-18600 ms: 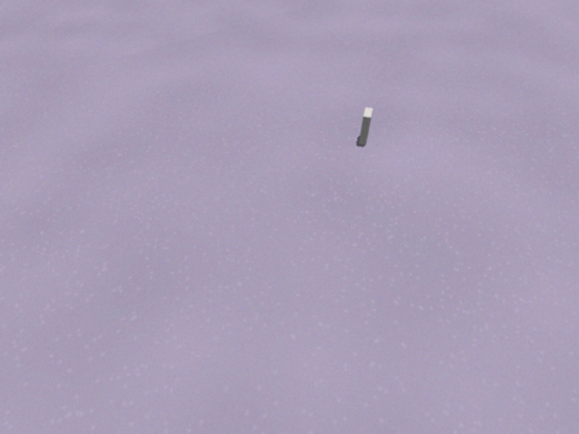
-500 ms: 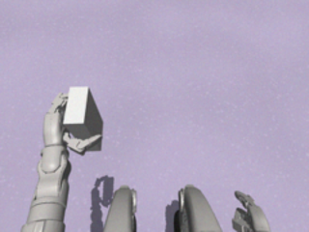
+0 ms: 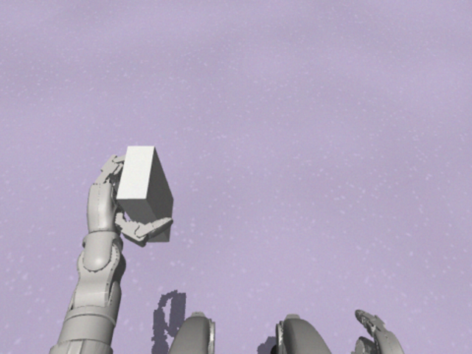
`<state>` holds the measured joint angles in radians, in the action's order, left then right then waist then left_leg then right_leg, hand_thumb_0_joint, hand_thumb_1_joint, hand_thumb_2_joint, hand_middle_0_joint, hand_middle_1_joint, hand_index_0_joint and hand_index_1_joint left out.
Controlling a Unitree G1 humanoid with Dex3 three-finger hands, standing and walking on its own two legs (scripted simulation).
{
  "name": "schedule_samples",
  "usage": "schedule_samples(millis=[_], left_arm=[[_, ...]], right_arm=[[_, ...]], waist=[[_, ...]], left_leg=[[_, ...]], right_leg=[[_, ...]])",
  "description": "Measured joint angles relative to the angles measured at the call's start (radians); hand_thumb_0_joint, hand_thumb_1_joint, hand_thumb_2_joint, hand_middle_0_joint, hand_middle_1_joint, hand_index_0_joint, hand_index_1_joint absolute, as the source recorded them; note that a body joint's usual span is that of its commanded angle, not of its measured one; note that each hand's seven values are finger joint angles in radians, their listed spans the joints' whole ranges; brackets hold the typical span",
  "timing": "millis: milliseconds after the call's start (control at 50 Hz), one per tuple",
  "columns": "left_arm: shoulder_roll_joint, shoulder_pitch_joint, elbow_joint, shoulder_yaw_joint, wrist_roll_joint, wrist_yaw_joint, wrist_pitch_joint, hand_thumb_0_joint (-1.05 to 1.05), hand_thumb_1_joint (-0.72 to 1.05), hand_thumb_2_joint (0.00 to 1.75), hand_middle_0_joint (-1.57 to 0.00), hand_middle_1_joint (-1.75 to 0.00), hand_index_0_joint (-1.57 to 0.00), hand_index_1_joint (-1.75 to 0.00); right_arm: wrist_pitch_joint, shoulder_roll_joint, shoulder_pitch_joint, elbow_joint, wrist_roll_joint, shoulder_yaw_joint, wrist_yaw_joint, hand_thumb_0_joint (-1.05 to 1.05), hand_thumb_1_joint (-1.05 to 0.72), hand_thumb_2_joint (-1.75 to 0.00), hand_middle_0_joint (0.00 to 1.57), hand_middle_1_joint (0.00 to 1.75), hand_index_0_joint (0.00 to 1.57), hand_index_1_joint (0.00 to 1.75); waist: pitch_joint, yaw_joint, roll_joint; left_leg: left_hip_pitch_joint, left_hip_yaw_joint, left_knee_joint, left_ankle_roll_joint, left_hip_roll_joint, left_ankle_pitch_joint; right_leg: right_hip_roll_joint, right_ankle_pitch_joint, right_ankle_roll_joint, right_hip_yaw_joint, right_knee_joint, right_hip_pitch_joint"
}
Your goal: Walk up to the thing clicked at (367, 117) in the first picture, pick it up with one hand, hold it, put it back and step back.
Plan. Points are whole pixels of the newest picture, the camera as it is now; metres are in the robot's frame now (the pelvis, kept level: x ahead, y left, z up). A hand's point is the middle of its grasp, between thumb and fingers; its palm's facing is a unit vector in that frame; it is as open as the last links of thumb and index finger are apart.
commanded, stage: hold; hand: left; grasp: from the side
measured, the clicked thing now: (150, 199) +0.37 +0.17 +0.01
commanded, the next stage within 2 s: crouch in 0.98 s
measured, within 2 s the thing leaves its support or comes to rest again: neither
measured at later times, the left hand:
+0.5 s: hand (146, 186) +0.37 +0.17 +0.05, palm faces +0.15 -0.99 -0.03, open 12.8 cm
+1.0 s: hand (145, 187) +0.36 +0.17 +0.07, palm faces +0.15 -0.99 -0.02, open 12.8 cm
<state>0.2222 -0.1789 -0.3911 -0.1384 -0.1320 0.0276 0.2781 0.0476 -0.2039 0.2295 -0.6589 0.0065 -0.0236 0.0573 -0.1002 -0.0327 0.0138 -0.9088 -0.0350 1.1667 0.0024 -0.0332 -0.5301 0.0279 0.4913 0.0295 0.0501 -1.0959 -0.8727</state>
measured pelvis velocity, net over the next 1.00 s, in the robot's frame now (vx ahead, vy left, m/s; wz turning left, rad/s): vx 0.02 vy -0.01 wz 0.00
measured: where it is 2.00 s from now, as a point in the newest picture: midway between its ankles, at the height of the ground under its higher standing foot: outside the picture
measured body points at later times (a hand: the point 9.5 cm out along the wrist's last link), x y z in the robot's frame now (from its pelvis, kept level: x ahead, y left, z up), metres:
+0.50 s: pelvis +0.02 -0.01 +0.03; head +0.09 +0.01 +0.47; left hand +0.35 +0.22 +0.06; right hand +0.13 -0.25 -0.08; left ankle +0.02 +0.11 -0.65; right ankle +0.02 -0.14 -0.65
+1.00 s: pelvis +0.02 -0.01 +0.04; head +0.07 +0.00 +0.49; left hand +0.34 +0.22 +0.07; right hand +0.13 -0.26 -0.07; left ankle +0.02 +0.11 -0.65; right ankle +0.02 -0.14 -0.65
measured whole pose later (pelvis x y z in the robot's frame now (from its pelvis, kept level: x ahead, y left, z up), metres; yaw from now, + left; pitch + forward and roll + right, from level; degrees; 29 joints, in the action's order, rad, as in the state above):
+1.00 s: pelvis +0.02 -0.01 +0.04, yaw +0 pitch +9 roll -1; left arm 0.20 -0.17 -0.50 -0.16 -0.15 0.00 0.35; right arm 0.00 -0.21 0.24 -0.67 0.01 -0.01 0.05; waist -0.04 -0.03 0.00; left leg -0.61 -0.02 0.91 -0.01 -0.04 -0.45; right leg 0.02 0.42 0.02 0.04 -0.87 -0.60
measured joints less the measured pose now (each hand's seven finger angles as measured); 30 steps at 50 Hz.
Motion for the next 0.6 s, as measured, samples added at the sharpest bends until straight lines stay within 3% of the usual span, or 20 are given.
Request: schedule_samples(millis=[600], left_arm=[[-0.020,-0.013,-0.098,-0.010,-0.013,-0.020,0.058,-0.05,-0.59,1.12,-0.42,-0.83,-0.46,-0.86]], right_arm=[[-0.037,-0.003,0.015,-0.015,0.009,0.010,-0.006,0.00,-0.91,-0.90,0.20,0.30,0.20,0.30]], waist=[[0.043,-0.005,-0.010]], left_leg=[[0.224,0.013,-0.198,-0.011,-0.003,0.054]], right_leg=[[-0.005,-0.046,-0.009,-0.006,0.179,0.211]])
